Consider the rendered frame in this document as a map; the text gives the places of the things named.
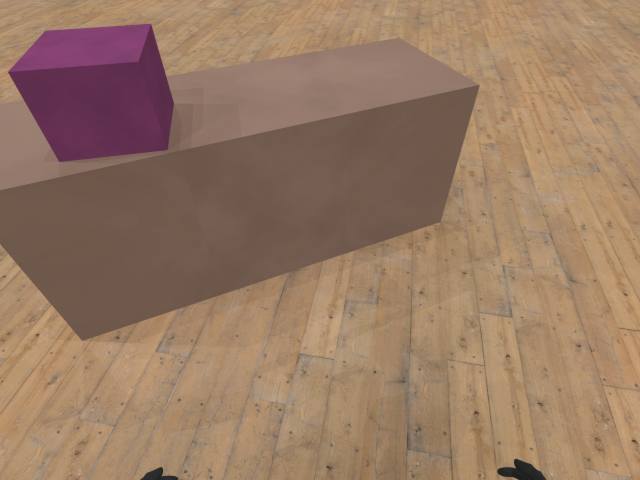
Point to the right robot hand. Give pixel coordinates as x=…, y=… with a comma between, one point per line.
x=523, y=471

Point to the carton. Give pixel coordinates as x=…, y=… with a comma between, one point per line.
x=97, y=92

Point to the pedestal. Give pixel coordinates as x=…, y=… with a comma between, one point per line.
x=272, y=166

